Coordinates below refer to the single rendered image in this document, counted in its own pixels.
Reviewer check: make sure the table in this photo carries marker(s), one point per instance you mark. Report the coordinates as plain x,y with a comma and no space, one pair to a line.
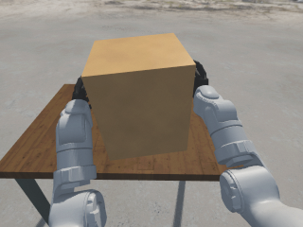
34,156

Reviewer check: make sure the left robot upper arm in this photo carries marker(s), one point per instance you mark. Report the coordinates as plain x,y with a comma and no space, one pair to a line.
85,208

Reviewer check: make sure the left robot hand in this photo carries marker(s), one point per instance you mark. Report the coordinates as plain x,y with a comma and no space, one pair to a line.
80,92

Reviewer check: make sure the carton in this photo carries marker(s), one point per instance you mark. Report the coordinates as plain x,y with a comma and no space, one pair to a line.
140,90

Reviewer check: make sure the right robot upper arm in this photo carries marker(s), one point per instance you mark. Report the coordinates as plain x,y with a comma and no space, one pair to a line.
251,192

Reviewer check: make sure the robot left forearm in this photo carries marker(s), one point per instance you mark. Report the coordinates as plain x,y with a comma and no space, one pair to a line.
74,143

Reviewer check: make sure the right robot hand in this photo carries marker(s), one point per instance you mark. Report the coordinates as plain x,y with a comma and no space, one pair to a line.
200,77

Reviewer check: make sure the robot right forearm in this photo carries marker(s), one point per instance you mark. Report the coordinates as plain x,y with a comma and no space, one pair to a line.
232,147

